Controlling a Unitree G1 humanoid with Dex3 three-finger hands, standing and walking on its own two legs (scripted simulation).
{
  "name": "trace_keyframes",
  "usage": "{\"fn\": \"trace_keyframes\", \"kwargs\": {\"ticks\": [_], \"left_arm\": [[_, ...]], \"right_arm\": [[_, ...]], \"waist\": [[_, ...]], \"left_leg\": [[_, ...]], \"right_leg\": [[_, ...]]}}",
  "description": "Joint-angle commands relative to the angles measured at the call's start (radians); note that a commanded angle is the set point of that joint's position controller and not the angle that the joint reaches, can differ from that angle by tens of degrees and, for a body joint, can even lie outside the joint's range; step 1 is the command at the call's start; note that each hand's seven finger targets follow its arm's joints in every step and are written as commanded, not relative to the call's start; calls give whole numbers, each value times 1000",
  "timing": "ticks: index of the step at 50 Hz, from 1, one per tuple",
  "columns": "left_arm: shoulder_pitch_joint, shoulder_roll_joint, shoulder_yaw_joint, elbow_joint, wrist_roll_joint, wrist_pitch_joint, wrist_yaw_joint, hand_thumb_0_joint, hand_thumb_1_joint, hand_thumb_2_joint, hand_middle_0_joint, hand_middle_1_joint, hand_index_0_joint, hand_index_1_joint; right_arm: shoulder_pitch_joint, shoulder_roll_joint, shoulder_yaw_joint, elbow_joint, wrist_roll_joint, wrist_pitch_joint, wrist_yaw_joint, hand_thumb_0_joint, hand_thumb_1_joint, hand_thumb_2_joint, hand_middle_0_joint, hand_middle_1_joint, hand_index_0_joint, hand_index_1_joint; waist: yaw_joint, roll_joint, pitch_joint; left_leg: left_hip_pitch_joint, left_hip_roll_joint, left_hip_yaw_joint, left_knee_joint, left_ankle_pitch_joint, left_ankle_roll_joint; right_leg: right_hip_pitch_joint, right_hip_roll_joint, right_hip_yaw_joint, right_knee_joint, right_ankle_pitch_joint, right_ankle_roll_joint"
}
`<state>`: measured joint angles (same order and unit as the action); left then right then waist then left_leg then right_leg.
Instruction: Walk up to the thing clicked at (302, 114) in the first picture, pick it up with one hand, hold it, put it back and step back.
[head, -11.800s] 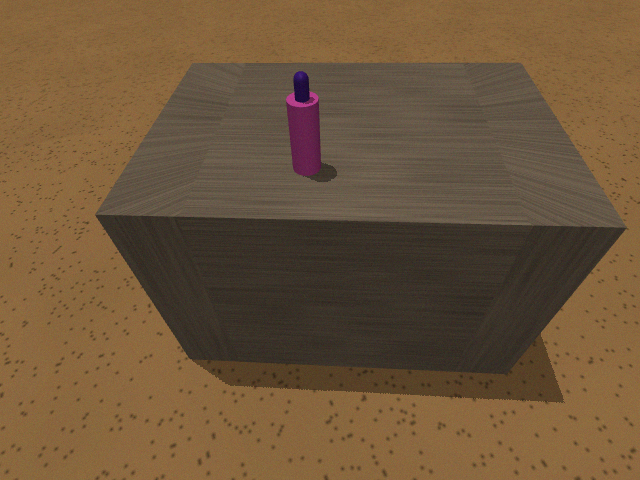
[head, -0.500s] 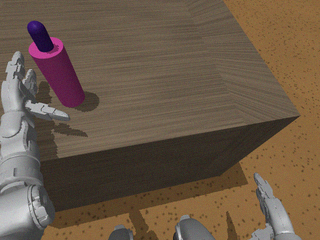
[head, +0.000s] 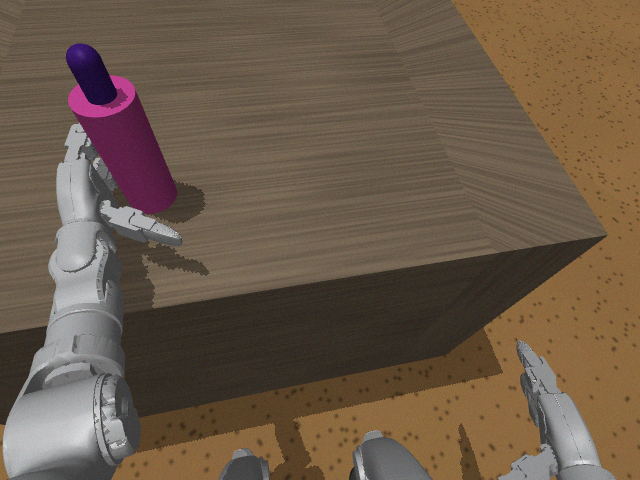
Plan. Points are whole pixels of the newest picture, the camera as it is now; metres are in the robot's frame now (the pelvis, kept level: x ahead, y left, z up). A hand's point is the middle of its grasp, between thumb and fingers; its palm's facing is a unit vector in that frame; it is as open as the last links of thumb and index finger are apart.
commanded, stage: close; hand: left
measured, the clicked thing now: (123, 136) +0.52 +0.19 +0.11
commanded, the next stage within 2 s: settle in 0.56 s
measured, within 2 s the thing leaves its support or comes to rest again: leaves its support in 1.08 s
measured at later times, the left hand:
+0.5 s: hand (122, 176) +0.49 +0.20 +0.07, palm faces +0.14 -0.99 +0.01, open 9.4 cm
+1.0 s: hand (131, 176) +0.49 +0.19 +0.08, palm faces +0.11 -0.99 -0.03, open 9.8 cm
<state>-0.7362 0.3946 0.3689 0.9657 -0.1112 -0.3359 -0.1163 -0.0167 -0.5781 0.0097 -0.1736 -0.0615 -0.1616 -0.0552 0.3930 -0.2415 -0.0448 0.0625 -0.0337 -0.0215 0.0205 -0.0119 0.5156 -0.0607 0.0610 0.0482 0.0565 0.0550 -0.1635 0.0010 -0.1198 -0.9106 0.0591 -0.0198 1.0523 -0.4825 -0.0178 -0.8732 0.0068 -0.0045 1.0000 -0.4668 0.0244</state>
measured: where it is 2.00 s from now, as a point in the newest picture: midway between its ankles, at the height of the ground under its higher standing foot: outside the picture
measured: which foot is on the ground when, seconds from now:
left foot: down 0.00-1.00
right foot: down 0.00-1.00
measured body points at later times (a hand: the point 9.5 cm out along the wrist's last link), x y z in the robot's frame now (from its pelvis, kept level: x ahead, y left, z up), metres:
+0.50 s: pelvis +0.00 +0.00 +0.00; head +0.11 +0.03 +0.44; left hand +0.48 +0.25 +0.08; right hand +0.16 -0.25 -0.01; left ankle +0.01 +0.13 -0.67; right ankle +0.00 -0.14 -0.67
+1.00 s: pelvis +0.01 +0.01 +0.01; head +0.11 +0.02 +0.45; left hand +0.48 +0.24 +0.08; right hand +0.17 -0.25 -0.02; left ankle +0.01 +0.13 -0.67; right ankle +0.00 -0.14 -0.67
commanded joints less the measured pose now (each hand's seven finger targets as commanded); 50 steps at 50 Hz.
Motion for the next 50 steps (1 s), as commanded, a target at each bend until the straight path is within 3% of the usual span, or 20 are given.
{"fn": "trace_keyframes", "kwargs": {"ticks": [1,10,18,20,26,28,30,32,33,36,37,38,39,41,42,43,44,46,48,50], "left_arm": [[-432,252,49,-189,-6,-83,22,0,-559,77,-518,-295,-531,-279],[-419,267,52,-159,-6,-101,-7,0,-387,259,-775,-524,-790,-506],[-423,206,-8,-167,1,-91,-16,0,-144,520,-997,-770,-1006,-759],[-387,136,-44,-109,0,-77,-20,0,-54,588,-1061,-834,-1068,-824],[-313,121,-42,-59,15,-59,-14,0,163,746,-1218,-997,-1231,-980],[-374,206,16,-131,7,-64,-5,0,172,906,-1317,-1153,-1328,-1140],[-387,155,-21,-148,3,-60,-13,0,215,995,-1397,-1243,-1412,-1233],[-401,194,2,-183,7,-56,-2,0,217,1057,-1451,-1316,-1466,-1306],[-356,123,-38,-106,9,-46,-6,0,197,1080,-1466,-1335,-1480,-1329],[-449,248,28,-270,12,-60,2,0,347,1222,-1369,-1382,-1383,-1383],[-323,113,-49,-70,21,-31,-4,0,339,1232,-1368,-1387,-1382,-1390],[-367,128,-41,-162,8,-38,-3,0,320,1266,-1365,-1405,-1376,-1412],[-543,274,22,-385,1,-62,11,0,304,1295,-1364,-1425,-1373,-1436],[-392,154,-40,-179,4,-25,8,0,301,1312,-1399,-1456,-1408,-1467],[-507,225,-8,-362,-11,-40,11,0,264,1313,-1392,-1460,-1402,-1472],[-512,309,53,-360,-10,-36,24,0,247,1320,-1392,-1471,-1403,-1483],[-421,197,-12,-207,-6,-15,25,0,226,1316,-1408,-1481,-1422,-1491],[-540,301,50,-408,-23,-35,33,0,169,1325,-1395,-1492,-1408,-1504],[-495,240,17,-343,-22,-24,37,0,131,1300,-1406,-1486,-1420,-1497],[-548,266,16,-438,-25,-33,38,0,94,1326,-1372,-1490,-1385,-1505]], "right_arm": [[-13,-170,-110,-209,-1,-39,-13,0,517,-48,50,50,50,50],[26,-144,-89,-199,6,-24,-4,0,505,-49,50,50,49,50],[35,-156,-83,-216,-1,-28,-11,0,511,-50,50,50,49,50],[59,-121,-59,-183,-1,-26,-5,0,513,-50,50,50,49,50],[51,-139,-74,-214,-2,-25,11,0,519,-47,50,50,49,50],[58,-167,-102,-193,-1,-16,12,0,530,-48,50,50,49,50],[49,-143,-88,-172,-2,-14,20,0,529,-47,50,50,49,50],[26,-151,-95,-201,1,-13,19,0,523,-49,49,50,49,50],[43,-128,-73,-188,0,-10,22,0,526,-49,49,50,49,50],[12,-166,-106,-211,-2,-6,13,0,538,-52,50,50,50,50],[41,-113,-52,-183,-3,-1,19,0,539,-53,50,50,50,50],[14,-113,-50,-194,1,-2,21,0,544,-53,50,50,50,50],[-45,-150,-80,-250,7,-6,12,0,542,-55,50,50,50,50],[62,-119,-66,-133,1,10,10,0,538,-55,50,50,50,50],[31,-134,-74,-191,8,7,8,0,544,-54,50,50,50,50],[-17,-164,-104,-228,12,3,-3,0,538,-56,50,50,50,50],[42,-132,-86,-136,8,11,-3,0,537,-55,50,50,50,50],[-19,-149,-89,-206,14,7,-8,0,539,-55,50,50,50,50],[36,-148,-99,-153,12,10,-17,0,535,-55,50,50,50,50],[27,-130,-78,-138,13,11,-19,0,535,-57,50,50,50,50]], "waist": [[2,84,-450],[3,94,-502],[-14,140,-523],[-24,123,-453],[-23,103,-436],[-7,128,-462],[-7,165,-456],[3,154,-505],[-16,117,-480],[16,189,-601],[-8,116,-484],[7,118,-460],[27,205,-616],[8,151,-493],[18,177,-569],[34,180,-633],[3,116,-483],[33,162,-592],[12,107,-519],[27,154,-553]], "left_leg": [[312,-26,-2,-114,361,29],[291,-34,12,-87,415,36],[399,-20,-4,-98,473,19],[365,-22,3,-100,440,25],[358,-18,-2,-101,458,19],[358,-18,-5,-103,471,14],[380,-13,-12,-112,463,7],[392,-12,-11,-104,494,10],[376,-12,-11,-102,487,15],[440,-12,-7,-100,556,7],[401,-5,-15,-107,553,10],[375,-5,-20,-118,525,7],[450,-8,-16,-118,555,3],[437,-2,-16,-120,570,7],[452,-10,-8,-120,553,10],[472,-15,2,-118,571,13],[416,-11,-3,-132,532,17],[463,-18,3,-130,542,18],[433,-20,9,-142,515,23],[477,-22,10,-135,555,22]], "right_leg": [[200,16,-13,-101,358,-33],[233,13,-1,-86,442,-26],[182,18,-19,-88,422,-36],[154,19,-19,-99,407,-32],[136,23,-28,-91,403,-37],[150,22,-28,-86,409,-40],[121,26,-35,-82,372,-45],[153,25,-32,-78,408,-42],[145,27,-31,-79,408,-41],[202,22,-26,-74,459,-43],[168,28,-36,-75,443,-43],[164,29,-37,-79,419,-45],[222,22,-29,-79,446,-45],[177,30,-36,-84,437,-43],[220,23,-26,-93,454,-40],[280,18,-17,-93,504,-35],[239,22,-26,-98,474,-35],[279,16,-16,-108,492,-32],[290,17,-15,-118,495,-29],[282,14,-12,-118,513,-28]]}}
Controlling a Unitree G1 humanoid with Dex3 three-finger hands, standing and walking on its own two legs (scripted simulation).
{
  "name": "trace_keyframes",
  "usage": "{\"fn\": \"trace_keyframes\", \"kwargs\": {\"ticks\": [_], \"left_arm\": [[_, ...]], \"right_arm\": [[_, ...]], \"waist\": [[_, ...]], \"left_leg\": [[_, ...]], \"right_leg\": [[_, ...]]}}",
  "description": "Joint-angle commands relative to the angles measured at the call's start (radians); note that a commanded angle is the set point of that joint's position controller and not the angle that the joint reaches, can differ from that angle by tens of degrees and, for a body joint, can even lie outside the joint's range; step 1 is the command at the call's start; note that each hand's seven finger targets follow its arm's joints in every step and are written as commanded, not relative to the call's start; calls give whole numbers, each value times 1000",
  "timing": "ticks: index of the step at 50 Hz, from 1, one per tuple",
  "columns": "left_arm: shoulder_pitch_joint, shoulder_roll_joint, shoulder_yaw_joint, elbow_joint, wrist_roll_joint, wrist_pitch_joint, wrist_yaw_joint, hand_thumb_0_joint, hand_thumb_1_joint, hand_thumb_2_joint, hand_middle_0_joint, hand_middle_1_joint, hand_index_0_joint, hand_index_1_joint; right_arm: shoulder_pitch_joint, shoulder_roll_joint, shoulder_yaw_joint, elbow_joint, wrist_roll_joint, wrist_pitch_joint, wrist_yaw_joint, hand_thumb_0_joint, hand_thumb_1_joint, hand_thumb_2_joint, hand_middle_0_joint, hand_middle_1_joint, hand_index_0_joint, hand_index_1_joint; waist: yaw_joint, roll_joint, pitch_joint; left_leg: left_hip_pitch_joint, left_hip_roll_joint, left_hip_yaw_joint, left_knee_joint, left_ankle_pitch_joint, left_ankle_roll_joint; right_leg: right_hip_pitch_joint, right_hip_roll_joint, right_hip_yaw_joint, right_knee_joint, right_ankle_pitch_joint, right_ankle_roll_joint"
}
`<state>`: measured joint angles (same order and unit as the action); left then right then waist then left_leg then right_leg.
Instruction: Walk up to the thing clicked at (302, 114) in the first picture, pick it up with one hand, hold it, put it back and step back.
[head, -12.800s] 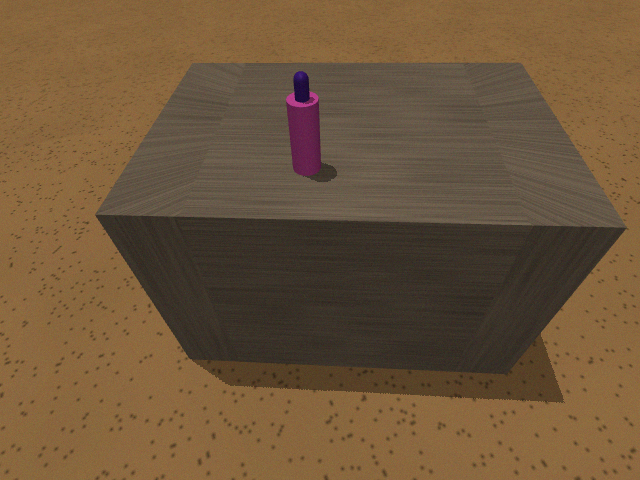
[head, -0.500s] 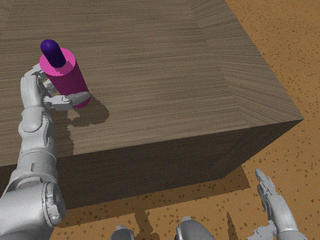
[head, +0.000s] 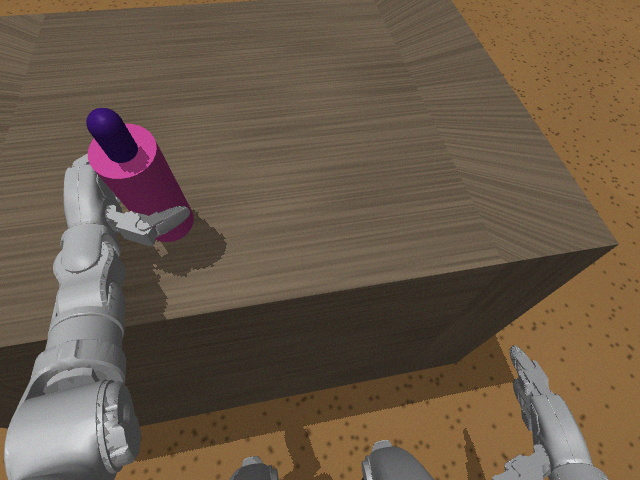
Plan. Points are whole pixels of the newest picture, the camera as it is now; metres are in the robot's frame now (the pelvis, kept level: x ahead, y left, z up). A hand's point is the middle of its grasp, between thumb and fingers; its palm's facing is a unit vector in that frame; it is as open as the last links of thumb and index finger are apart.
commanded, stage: settle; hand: left
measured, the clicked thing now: (142, 179) +0.46 +0.18 +0.10
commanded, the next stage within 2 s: lift in 0.64 s
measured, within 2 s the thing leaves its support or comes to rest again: leaves its support in 0.08 s
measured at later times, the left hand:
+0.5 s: hand (128, 179) +0.46 +0.19 +0.11, palm faces +0.14 -0.99 -0.04, open 9.9 cm
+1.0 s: hand (123, 167) +0.45 +0.18 +0.14, palm faces +0.12 -0.99 -0.04, open 9.9 cm
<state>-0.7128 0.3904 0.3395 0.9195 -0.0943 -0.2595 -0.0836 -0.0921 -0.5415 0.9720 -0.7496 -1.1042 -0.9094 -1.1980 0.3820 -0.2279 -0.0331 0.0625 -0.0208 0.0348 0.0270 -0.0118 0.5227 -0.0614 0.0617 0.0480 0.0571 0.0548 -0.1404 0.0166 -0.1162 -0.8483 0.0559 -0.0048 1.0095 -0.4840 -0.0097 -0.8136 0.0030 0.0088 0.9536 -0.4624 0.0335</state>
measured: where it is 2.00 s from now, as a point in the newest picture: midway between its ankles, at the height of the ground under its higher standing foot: outside the picture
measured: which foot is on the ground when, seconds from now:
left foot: down 0.00-1.00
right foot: down 0.00-1.00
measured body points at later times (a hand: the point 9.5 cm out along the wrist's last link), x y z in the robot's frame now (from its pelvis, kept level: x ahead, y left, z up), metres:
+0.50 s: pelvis -0.01 +0.00 +0.01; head +0.07 +0.01 +0.46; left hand +0.45 +0.24 +0.11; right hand +0.15 -0.26 -0.02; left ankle -0.01 +0.12 -0.68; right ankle -0.01 -0.14 -0.68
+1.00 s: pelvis -0.01 +0.00 +0.02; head +0.05 +0.01 +0.47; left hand +0.44 +0.24 +0.14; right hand +0.14 -0.26 -0.02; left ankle -0.01 +0.12 -0.68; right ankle -0.01 -0.14 -0.68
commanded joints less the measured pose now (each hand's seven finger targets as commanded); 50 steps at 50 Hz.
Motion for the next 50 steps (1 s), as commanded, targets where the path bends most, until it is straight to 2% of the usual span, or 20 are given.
{"fn": "trace_keyframes", "kwargs": {"ticks": [1,6,7,9,11,13,15,18,24,25,31,32,37,40,41,43,45,46,49,50], "left_arm": [[-575,273,47,-384,-43,-106,6,0,92,1337,-1379,-1497,-1388,-1516],[-564,270,43,-428,-55,-89,10,0,34,1342,-1365,-1505,-1379,-1523],[-593,296,51,-466,-50,-87,16,0,34,1344,-1370,-1503,-1381,-1522],[-606,284,37,-478,-47,-79,21,0,11,1344,-1364,-1504,-1375,-1525],[-518,287,56,-372,-49,-55,30,0,-31,1346,-1349,-1506,-1365,-1524],[-596,265,31,-463,-47,-62,31,0,-8,1349,-1349,-1501,-1365,-1519],[-555,278,42,-395,-44,-51,28,0,-13,1346,-1361,-1515,-1384,-1527],[-572,253,24,-368,-44,-43,23,0,-25,1356,-1360,-1524,-1386,-1534],[-590,249,20,-352,-53,-37,20,0,-21,1362,-1355,-1533,-1390,-1535],[-604,239,8,-367,-51,-38,19,0,11,1372,-1355,-1531,-1390,-1533],[-638,280,21,-382,-54,-34,27,0,-18,1367,-1343,-1527,-1378,-1530],[-628,317,51,-367,-53,-31,34,0,-22,1362,-1338,-1525,-1376,-1526],[-662,271,19,-397,-53,-28,39,0,-1,1372,-1322,-1512,-1355,-1517],[-649,269,8,-423,-63,-23,35,0,44,1316,-1352,-1505,-1393,-1497],[-629,272,23,-407,-66,-16,34,0,37,1326,-1347,-1504,-1386,-1498],[-596,261,18,-395,-67,-4,35,0,40,1315,-1336,-1490,-1375,-1484],[-636,237,-12,-466,-65,-5,31,0,74,1330,-1343,-1503,-1383,-1495],[-622,247,-6,-455,-66,3,32,0,79,1329,-1350,-1506,-1389,-1499],[-605,218,-25,-511,-73,25,39,0,27,1317,-1343,-1501,-1382,-1495],[-577,228,-9,-511,-80,32,45,0,31,1336,-1341,-1509,-1379,-1506]], "right_arm": [[20,-147,-90,-161,0,-49,-30,0,532,-58,50,50,50,50],[17,-141,-82,-140,3,-47,-41,0,530,-59,50,50,50,50],[1,-163,-104,-166,3,-50,-44,0,531,-59,50,50,50,50],[20,-105,-61,-121,4,-49,-42,0,532,-59,50,50,50,50],[16,-178,-127,-90,5,-46,-51,0,530,-59,50,50,50,50],[-13,-114,-66,-114,6,-50,-44,0,533,-58,50,50,50,50],[-16,-137,-94,-88,8,-50,-46,0,533,-57,50,50,50,50],[-40,-129,-88,-76,10,-53,-45,0,535,-56,50,50,50,50],[-24,-142,-102,-68,15,-64,-51,0,543,-52,50,50,50,50],[-17,-112,-73,-42,15,-64,-49,0,542,-52,50,50,50,50],[-48,-119,-77,-43,21,-80,-61,0,547,-51,50,50,50,50],[-68,-142,-94,-55,21,-81,-65,0,546,-51,50,50,50,50],[-80,-108,-69,-16,25,-91,-67,0,549,-51,50,50,50,50],[-42,-122,-89,-3,27,-100,-75,0,535,-52,49,50,50,50],[-95,-123,-75,-54,29,-107,-74,0,537,-52,49,50,49,50],[-34,-127,-86,35,28,-103,-74,0,532,-53,49,50,49,50],[-79,-97,-67,11,30,-110,-69,0,536,-52,49,50,50,50],[-68,-123,-93,29,29,-114,-74,0,536,-52,49,50,50,50],[-37,-94,-65,51,35,-118,-72,0,531,-52,49,50,50,50],[-85,-123,-86,7,38,-123,-77,0,533,-53,49,50,49,50]], "waist": [[0,131,-579],[6,120,-574],[2,135,-606],[12,169,-589],[6,118,-518],[17,165,-570],[18,151,-542],[13,121,-481],[5,116,-500],[12,112,-496],[17,102,-502],[19,93,-508],[27,128,-462],[20,114,-544],[28,95,-536],[43,143,-477],[46,140,-500],[38,144,-530],[50,148,-542],[55,112,-528]], "left_leg": [[433,-19,-2,-91,558,16],[412,-32,10,-101,540,24],[441,-30,7,-104,552,22],[456,-30,8,-104,576,19],[429,-26,2,-128,529,20],[470,-22,-4,-126,580,14],[489,-15,-12,-136,600,10],[462,-13,-16,-164,530,9],[479,-14,-8,-178,499,12],[469,-17,-7,-181,491,13],[461,-28,9,-196,422,21],[449,-28,9,-196,422,22],[478,-24,-5,-231,369,8],[501,-27,6,-212,439,17],[500,-27,6,-212,460,16],[521,-20,-1,-221,508,4],[532,-23,2,-226,491,7],[544,-22,6,-222,515,7],[567,-19,4,-222,589,5],[563,-20,6,-224,583,7]], "right_leg": [[241,16,-22,-80,523,-35],[310,5,-3,-93,605,-27],[310,5,-6,-95,596,-29],[300,5,-10,-103,587,-30],[291,9,-13,-116,535,-34],[292,8,-18,-115,541,-37],[260,14,-29,-121,511,-40],[249,19,-36,-138,454,-42],[264,16,-35,-156,446,-40],[268,16,-34,-157,447,-39],[309,11,-23,-183,426,-31],[316,10,-21,-185,432,-30],[273,15,-33,-200,348,-42],[333,10,-24,-196,438,-33],[340,11,-26,-198,450,-32],[307,14,-35,-197,444,-42],[319,13,-34,-209,438,-40],[343,11,-32,-204,470,-37],[369,12,-34,-205,522,-37],[387,12,-36,-211,525,-33]]}}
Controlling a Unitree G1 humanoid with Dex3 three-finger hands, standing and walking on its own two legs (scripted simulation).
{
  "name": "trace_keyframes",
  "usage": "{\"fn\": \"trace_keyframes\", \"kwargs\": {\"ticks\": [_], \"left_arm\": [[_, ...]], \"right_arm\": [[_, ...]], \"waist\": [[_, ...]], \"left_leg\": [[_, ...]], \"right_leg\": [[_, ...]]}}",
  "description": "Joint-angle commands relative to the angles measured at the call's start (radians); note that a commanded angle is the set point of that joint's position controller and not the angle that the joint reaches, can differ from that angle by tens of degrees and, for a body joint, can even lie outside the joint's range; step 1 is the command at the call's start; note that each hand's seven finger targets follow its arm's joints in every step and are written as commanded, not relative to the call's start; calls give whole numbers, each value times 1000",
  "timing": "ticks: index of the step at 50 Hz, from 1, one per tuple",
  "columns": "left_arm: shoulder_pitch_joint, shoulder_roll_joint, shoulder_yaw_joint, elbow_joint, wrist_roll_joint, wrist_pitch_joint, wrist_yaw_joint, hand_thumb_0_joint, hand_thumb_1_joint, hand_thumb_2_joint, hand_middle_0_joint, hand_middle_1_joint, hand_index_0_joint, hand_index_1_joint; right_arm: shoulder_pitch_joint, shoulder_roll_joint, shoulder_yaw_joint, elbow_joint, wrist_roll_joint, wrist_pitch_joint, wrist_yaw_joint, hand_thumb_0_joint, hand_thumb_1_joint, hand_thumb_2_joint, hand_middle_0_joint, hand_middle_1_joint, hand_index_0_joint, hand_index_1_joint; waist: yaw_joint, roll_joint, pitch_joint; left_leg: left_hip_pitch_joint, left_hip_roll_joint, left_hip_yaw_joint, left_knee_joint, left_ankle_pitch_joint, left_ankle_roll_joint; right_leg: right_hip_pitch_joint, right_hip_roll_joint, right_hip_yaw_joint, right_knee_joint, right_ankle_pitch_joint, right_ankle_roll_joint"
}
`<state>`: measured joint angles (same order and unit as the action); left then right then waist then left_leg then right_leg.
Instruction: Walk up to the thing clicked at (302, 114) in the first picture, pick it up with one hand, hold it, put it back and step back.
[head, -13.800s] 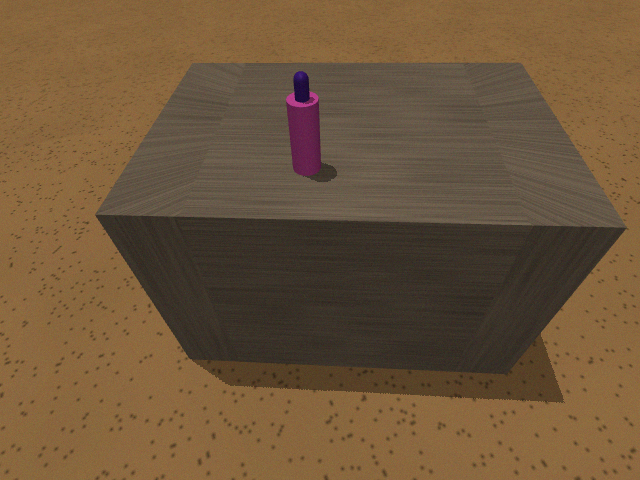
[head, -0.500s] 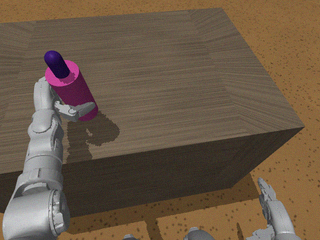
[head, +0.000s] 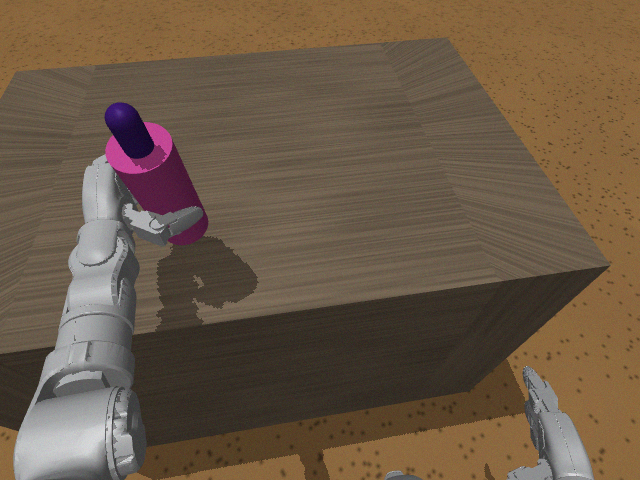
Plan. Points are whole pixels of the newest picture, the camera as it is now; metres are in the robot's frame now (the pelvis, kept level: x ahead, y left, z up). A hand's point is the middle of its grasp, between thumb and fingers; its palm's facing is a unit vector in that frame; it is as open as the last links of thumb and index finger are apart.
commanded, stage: lift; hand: left
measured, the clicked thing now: (158, 179) +0.45 +0.17 +0.15
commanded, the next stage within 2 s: hold in 1.14 s
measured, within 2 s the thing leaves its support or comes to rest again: neither
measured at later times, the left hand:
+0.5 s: hand (134, 186) +0.40 +0.17 +0.19, palm faces +0.14 -0.99 -0.05, open 9.9 cm
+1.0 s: hand (112, 195) +0.35 +0.17 +0.22, palm faces +0.14 -0.99 -0.04, open 9.9 cm
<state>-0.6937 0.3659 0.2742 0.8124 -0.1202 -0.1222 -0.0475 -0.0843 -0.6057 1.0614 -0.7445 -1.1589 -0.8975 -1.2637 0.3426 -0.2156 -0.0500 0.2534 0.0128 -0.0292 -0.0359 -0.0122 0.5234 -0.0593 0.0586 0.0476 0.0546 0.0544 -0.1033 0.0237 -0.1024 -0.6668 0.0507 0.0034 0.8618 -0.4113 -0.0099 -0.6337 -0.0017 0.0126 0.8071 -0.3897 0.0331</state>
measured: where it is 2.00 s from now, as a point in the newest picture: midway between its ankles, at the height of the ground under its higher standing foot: outside the picture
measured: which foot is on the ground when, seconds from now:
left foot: down 0.00-1.00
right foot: down 0.00-1.00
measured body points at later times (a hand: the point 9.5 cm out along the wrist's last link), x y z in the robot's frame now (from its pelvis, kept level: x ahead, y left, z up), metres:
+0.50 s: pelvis +0.00 -0.01 +0.02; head +0.01 -0.02 +0.47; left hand +0.38 +0.23 +0.19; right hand +0.17 -0.25 -0.04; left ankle +0.00 +0.12 -0.70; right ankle +0.00 -0.14 -0.70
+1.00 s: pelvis +0.00 -0.01 +0.03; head -0.02 -0.04 +0.47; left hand +0.34 +0.22 +0.23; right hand +0.17 -0.25 -0.04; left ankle +0.00 +0.12 -0.70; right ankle +0.00 -0.14 -0.70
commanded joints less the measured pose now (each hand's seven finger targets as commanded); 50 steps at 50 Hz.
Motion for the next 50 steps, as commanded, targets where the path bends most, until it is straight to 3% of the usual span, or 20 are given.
{"fn": "trace_keyframes", "kwargs": {"ticks": [1,3,4,9,11,12,14,15,20,23,25,27,29,32,38,40,41,43,46,50], "left_arm": [[-585,260,64,-404,-54,-96,17,0,47,1323,-1331,-1498,-1372,-1490],[-560,279,73,-446,-48,-83,25,0,32,1322,-1327,-1492,-1366,-1488],[-555,241,48,-478,-50,-76,25,0,28,1324,-1330,-1495,-1368,-1490],[-482,206,40,-602,-63,-9,37,0,13,1325,-1303,-1479,-1337,-1480],[-453,205,52,-625,-69,25,36,0,6,1335,-1297,-1483,-1333,-1483],[-473,166,14,-678,-70,40,36,0,6,1335,-1295,-1482,-1331,-1481],[-405,195,41,-678,-72,79,39,0,11,1345,-1288,-1485,-1322,-1486],[-425,175,21,-719,-67,97,35,0,10,1333,-1294,-1476,-1327,-1479],[-378,166,42,-778,-85,175,29,0,47,1368,-1319,-1505,-1350,-1509],[-339,166,52,-825,-87,215,27,0,49,1366,-1325,-1508,-1355,-1512],[-333,140,34,-888,-90,236,22,0,47,1353,-1324,-1502,-1355,-1505],[-309,152,46,-903,-93,263,20,0,73,1365,-1330,-1510,-1361,-1513],[-312,137,38,-949,-96,284,20,0,90,1371,-1319,-1503,-1351,-1506],[-298,153,47,-994,-99,308,20,0,110,1360,-1331,-1501,-1362,-1502],[-258,138,59,-1041,-112,359,22,0,116,1361,-1313,-1487,-1341,-1492],[-257,129,51,-1063,-113,373,21,0,94,1353,-1305,-1481,-1332,-1487],[-223,145,75,-1044,-118,384,21,0,101,1344,-1302,-1475,-1329,-1481],[-242,127,50,-1089,-115,404,18,0,116,1347,-1295,-1467,-1321,-1473],[-239,137,66,-1089,-118,423,18,0,111,1337,-1293,-1465,-1320,-1470],[-211,114,55,-1095,-122,450,16,0,81,1348,-1301,-1480,-1326,-1488]], "right_arm": [[-41,-147,-80,-173,4,-60,-16,0,535,-51,49,50,50,50],[-17,-160,-94,-138,6,-58,-18,0,532,-52,49,50,50,50],[-29,-129,-71,-157,7,-60,-16,0,536,-51,49,50,49,50],[-28,-139,-81,-154,16,-74,-28,0,535,-51,49,50,49,50],[-36,-109,-47,-157,19,-81,-27,0,540,-50,49,50,50,50],[-8,-103,-51,-118,20,-81,-30,0,541,-50,49,50,49,50],[-28,-140,-82,-97,24,-88,-37,0,539,-50,49,50,50,50],[-42,-122,-62,-121,23,-96,-38,0,541,-50,49,50,49,50],[-46,-128,-65,-64,27,-120,-45,0,543,-50,49,50,49,50],[-50,-95,-39,-15,29,-138,-43,0,541,-50,49,50,49,50],[-67,-81,-24,-20,26,-152,-43,0,540,-50,49,50,50,50],[-67,-127,-64,-10,24,-159,-51,0,539,-50,49,50,50,50],[-105,-78,-15,14,26,-176,-49,0,543,-49,49,50,50,50],[-131,-126,-60,33,22,-194,-60,0,543,-49,49,50,50,50],[-146,-107,-42,76,20,-229,-63,0,546,-49,49,50,50,50],[-133,-56,-9,142,22,-233,-60,0,546,-49,49,50,50,50],[-136,-98,-44,133,22,-237,-65,0,541,-49,49,50,50,50],[-139,-86,-29,141,19,-247,-63,0,545,-49,49,50,50,50],[-162,-127,-67,147,18,-265,-68,0,543,-49,49,50,50,50],[-182,-86,-30,165,22,-275,-64,0,539,-51,49,50,50,50]], "waist": [[20,89,-517],[28,119,-522],[39,122,-490],[42,78,-479],[55,67,-443],[47,77,-426],[53,68,-399],[54,59,-404],[62,38,-314],[83,33,-276],[85,37,-309],[71,6,-310],[86,21,-286],[79,24,-287],[87,9,-260],[103,51,-235],[92,20,-247],[92,28,-250],[84,9,-247],[102,9,-224]], "left_leg": [[363,-14,-3,-89,489,8],[399,-11,-6,-102,505,1],[395,-13,-5,-107,499,-1],[423,-14,-2,-133,473,2],[408,-16,4,-140,480,2],[420,-14,0,-151,472,0],[434,-22,9,-160,460,7],[428,-23,9,-162,455,9],[414,-38,19,-207,349,15],[407,-43,20,-228,310,18],[434,-42,19,-230,342,16],[448,-43,17,-235,348,20],[453,-48,19,-243,333,21],[474,-48,16,-262,316,21],[486,-48,8,-288,281,21],[477,-53,11,-294,278,18],[490,-53,14,-286,309,22],[497,-54,13,-292,309,22],[515,-50,9,-300,310,23],[508,-55,8,-303,338,24]], "right_leg": [[217,17,-41,-68,441,-35],[211,19,-44,-74,429,-39],[209,19,-47,-80,417,-39],[244,20,-55,-101,411,-34],[262,18,-56,-111,419,-32],[257,18,-59,-110,410,-34],[260,13,-54,-127,410,-29],[276,12,-53,-133,416,-27],[293,3,-52,-176,346,-21],[303,0,-56,-196,303,-22],[325,0,-59,-195,332,-22],[336,-2,-59,-209,345,-18],[333,-8,-55,-218,329,-17],[335,-6,-56,-234,308,-17],[349,-4,-64,-257,265,-20],[343,-7,-64,-262,259,-24],[351,-9,-60,-266,293,-18],[357,-9,-62,-270,297,-19],[355,-7,-63,-273,294,-17],[374,-10,-67,-275,318,-17]]}}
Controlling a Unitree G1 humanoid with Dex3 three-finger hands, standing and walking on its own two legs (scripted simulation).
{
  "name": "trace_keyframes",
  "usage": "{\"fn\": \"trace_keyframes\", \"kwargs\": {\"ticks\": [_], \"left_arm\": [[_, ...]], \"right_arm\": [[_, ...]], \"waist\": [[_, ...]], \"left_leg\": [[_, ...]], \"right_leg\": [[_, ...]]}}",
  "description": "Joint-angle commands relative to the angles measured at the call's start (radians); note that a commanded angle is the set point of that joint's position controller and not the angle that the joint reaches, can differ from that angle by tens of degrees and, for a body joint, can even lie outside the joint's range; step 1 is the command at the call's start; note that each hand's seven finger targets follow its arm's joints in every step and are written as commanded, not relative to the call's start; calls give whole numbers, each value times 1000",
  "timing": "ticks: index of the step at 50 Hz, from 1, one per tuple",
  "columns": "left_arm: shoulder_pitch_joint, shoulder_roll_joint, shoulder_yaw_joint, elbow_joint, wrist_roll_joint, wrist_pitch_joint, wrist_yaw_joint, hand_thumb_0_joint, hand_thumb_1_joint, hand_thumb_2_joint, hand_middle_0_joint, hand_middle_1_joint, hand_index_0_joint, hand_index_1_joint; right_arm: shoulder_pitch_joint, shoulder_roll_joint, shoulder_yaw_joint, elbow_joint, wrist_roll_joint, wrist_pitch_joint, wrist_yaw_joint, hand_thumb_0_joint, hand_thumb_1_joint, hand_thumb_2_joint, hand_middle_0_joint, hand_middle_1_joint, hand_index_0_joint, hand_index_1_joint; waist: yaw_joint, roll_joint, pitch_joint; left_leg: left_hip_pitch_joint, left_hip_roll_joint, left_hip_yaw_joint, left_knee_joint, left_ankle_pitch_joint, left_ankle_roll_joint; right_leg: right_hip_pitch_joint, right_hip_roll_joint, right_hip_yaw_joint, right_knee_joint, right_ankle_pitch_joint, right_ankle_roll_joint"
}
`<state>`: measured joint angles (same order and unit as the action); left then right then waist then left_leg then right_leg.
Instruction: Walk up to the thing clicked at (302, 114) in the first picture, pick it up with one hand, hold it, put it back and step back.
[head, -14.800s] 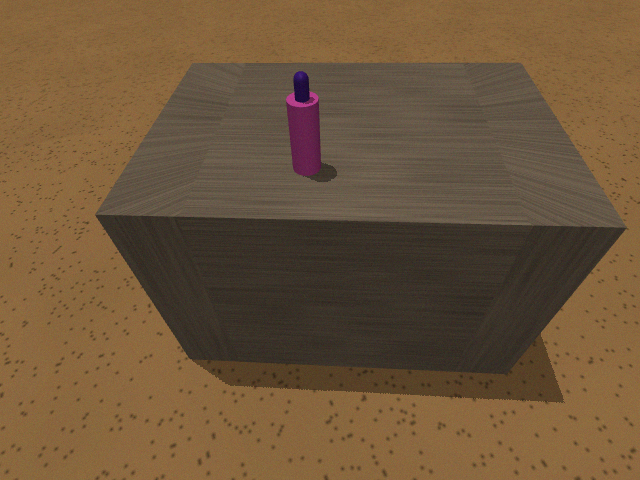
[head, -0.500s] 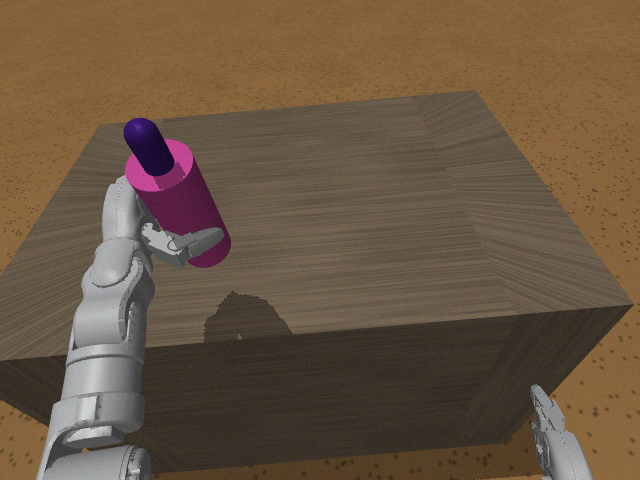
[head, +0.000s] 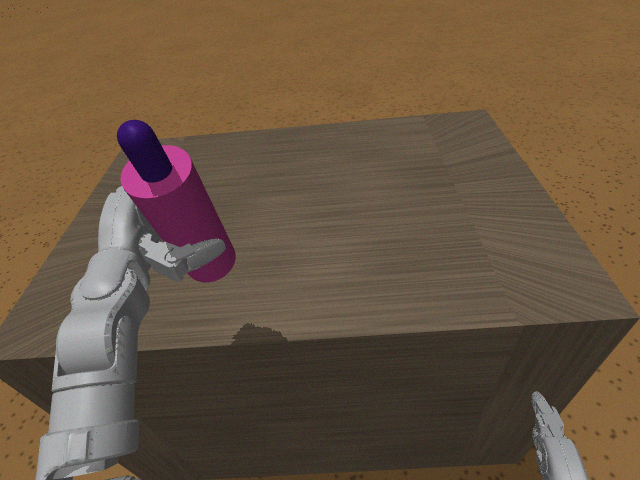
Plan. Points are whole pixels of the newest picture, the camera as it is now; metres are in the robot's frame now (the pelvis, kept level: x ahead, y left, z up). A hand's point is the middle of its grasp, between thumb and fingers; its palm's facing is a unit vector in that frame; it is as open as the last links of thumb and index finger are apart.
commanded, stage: lift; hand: left
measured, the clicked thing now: (179, 207) +0.34 +0.16 +0.23
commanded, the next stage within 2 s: hold in 0.14 s
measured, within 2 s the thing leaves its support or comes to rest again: neither
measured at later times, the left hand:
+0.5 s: hand (172, 218) +0.34 +0.17 +0.22, palm faces +0.09 -1.00 -0.04, open 9.9 cm
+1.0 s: hand (169, 221) +0.34 +0.17 +0.22, palm faces +0.09 -1.00 -0.04, open 9.9 cm
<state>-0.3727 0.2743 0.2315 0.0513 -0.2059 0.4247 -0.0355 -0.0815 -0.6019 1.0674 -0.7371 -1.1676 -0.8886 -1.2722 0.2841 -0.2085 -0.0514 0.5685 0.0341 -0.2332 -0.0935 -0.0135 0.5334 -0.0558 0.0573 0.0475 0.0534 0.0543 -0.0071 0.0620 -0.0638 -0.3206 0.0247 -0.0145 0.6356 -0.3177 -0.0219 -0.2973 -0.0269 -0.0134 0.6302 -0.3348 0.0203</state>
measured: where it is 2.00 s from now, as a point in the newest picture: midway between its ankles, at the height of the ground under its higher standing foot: outside the picture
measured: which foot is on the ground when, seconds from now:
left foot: down 0.00-1.00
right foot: down 0.00-1.00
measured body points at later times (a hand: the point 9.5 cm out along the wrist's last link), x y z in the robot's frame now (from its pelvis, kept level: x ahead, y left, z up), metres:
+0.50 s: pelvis +0.00 +0.00 +0.00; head -0.03 -0.02 +0.45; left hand +0.33 +0.23 +0.22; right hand +0.17 -0.25 -0.07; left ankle +0.01 +0.13 -0.73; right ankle +0.00 -0.13 -0.73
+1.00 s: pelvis +0.00 +0.00 +0.00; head -0.03 -0.03 +0.45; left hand +0.33 +0.23 +0.23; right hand +0.16 -0.25 -0.07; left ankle +0.01 +0.13 -0.73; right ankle +0.00 -0.13 -0.73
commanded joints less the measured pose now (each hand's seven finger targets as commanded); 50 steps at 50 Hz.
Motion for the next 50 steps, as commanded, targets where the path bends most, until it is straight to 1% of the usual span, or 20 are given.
{"fn": "trace_keyframes", "kwargs": {"ticks": [1,2,3,4,7,8,10,12,13,16,18,21,24,26,28,30,35,37,39,50], "left_arm": [[-554,224,112,-361,-36,-99,4,0,77,1336,-1302,-1474,-1326,-1482],[-545,245,128,-341,-35,-93,4,0,98,1342,-1298,-1471,-1324,-1477],[-545,215,102,-355,-33,-88,2,0,88,1325,-1302,-1466,-1327,-1472],[-537,218,113,-342,-33,-82,2,0,88,1324,-1301,-1466,-1325,-1473],[-540,212,108,-395,-38,-69,0,0,69,1310,-1298,-1459,-1322,-1465],[-545,219,120,-400,-41,-66,1,0,62,1314,-1295,-1463,-1321,-1469],[-520,212,111,-399,-38,-55,0,0,59,1309,-1281,-1450,-1306,-1456],[-526,231,125,-412,-37,-51,1,0,58,1310,-1281,-1455,-1308,-1459],[-537,219,114,-417,-36,-47,1,0,82,1299,-1299,-1450,-1313,-1464],[-531,221,120,-444,-44,-36,-3,0,66,1290,-1296,-1449,-1310,-1464],[-524,207,113,-452,-46,-28,-4,0,69,1286,-1291,-1442,-1306,-1456],[-533,220,117,-459,-44,-17,-4,0,79,1288,-1293,-1444,-1309,-1457],[-521,217,122,-478,-48,2,-6,0,69,1277,-1298,-1439,-1314,-1451],[-504,225,139,-454,-51,13,-9,0,68,1283,-1286,-1445,-1301,-1457],[-537,211,117,-481,-47,19,-11,0,74,1290,-1288,-1443,-1302,-1458],[-503,219,134,-459,-51,34,-10,0,57,1293,-1293,-1454,-1308,-1467],[-515,222,137,-489,-53,55,-14,0,73,1297,-1305,-1465,-1320,-1478],[-515,178,99,-487,-57,65,-22,0,46,1290,-1303,-1461,-1318,-1475],[-511,206,135,-454,-57,71,-15,0,37,1294,-1296,-1462,-1311,-1476],[-465,220,146,-510,-55,49,-17,0,45,1296,-1302,-1472,-1320,-1483]], "right_arm": [[-108,-89,-27,-138,-1,-73,-8,0,537,-51,49,50,50,50],[-122,-143,-74,-150,-2,-77,-11,0,543,-50,49,50,50,50],[-134,-93,-34,-140,-1,-80,-6,0,545,-49,49,50,50,50],[-122,-127,-66,-136,-4,-85,-9,0,539,-51,49,50,50,50],[-125,-89,-34,-126,-3,-94,-5,0,540,-51,49,50,50,50],[-121,-135,-72,-148,-5,-98,-9,0,539,-51,49,50,50,50],[-109,-85,-30,-106,-1,-97,-2,0,539,-51,50,50,50,50],[-154,-138,-75,-124,-4,-105,-9,0,539,-51,50,50,50,50],[-134,-109,-53,-92,-4,-105,-7,0,535,-54,49,50,50,50],[-138,-132,-73,-92,-5,-113,-9,0,529,-55,49,50,50,50],[-152,-95,-41,-83,-3,-115,-5,0,533,-54,50,50,50,50],[-153,-126,-68,-88,-4,-119,-10,0,533,-54,50,50,50,50],[-142,-95,-43,-53,-4,-121,-10,0,535,-53,50,50,50,50],[-165,-154,-89,-90,-5,-129,-19,0,531,-55,50,50,50,50],[-146,-101,-44,-65,-6,-130,-11,0,533,-55,50,50,50,50],[-156,-135,-79,-69,-4,-132,-18,0,531,-56,50,50,50,50],[-160,-127,-71,-68,-2,-136,-15,0,532,-55,50,50,50,50],[-141,-94,-39,-60,-2,-136,-7,0,532,-55,50,50,50,50],[-157,-137,-77,-55,-3,-137,-12,0,535,-54,50,50,50,50],[-172,-130,-71,-83,0,-137,-6,0,533,-55,50,50,50,50]], "waist": [[6,-12,-286],[2,-19,-266],[14,-5,-260],[-2,-24,-240],[10,-13,-272],[-7,-30,-313],[11,-5,-273],[6,-13,-254],[14,-4,-261],[0,-1,-283],[16,10,-266],[7,0,-272],[22,5,-255],[8,-30,-260],[13,-18,-246],[9,-24,-241],[18,-14,-261],[14,-27,-253],[14,-26,-244],[23,-27,-245]], "left_leg": [[175,-27,25,-77,263,35],[169,-24,22,-88,248,30],[164,-27,23,-87,238,30],[165,-26,25,-93,210,31],[180,-27,23,-85,249,33],[203,-25,22,-81,271,35],[186,-26,21,-87,278,32],[185,-25,19,-99,246,30],[182,-28,19,-99,238,30],[203,-26,19,-96,257,32],[193,-26,17,-100,266,29],[202,-25,15,-106,252,28],[185,-32,20,-106,240,32],[201,-30,19,-107,237,33],[191,-29,19,-106,243,33],[199,-28,17,-110,251,32],[199,-31,16,-113,236,32],[201,-29,15,-111,250,34],[195,-28,17,-111,257,31],[186,-34,21,-104,231,32]], "right_leg": [[42,16,-41,-97,278,-5],[30,22,-43,-100,257,-8],[36,19,-45,-104,246,-10],[16,21,-42,-112,223,-7],[36,21,-46,-110,259,-7],[53,20,-44,-108,287,-4],[45,20,-47,-105,287,-8],[36,22,-47,-112,253,-8],[39,20,-47,-118,246,-9],[46,22,-46,-117,268,-7],[47,23,-52,-116,269,-10],[43,25,-53,-121,252,-11],[47,20,-50,-130,244,-9],[41,22,-50,-130,242,-5],[41,23,-54,-130,247,-6],[38,24,-54,-127,252,-6],[47,23,-54,-133,234,-9],[49,24,-57,-129,252,-9],[41,25,-55,-125,256,-9],[41,22,-49,-134,234,-6]]}}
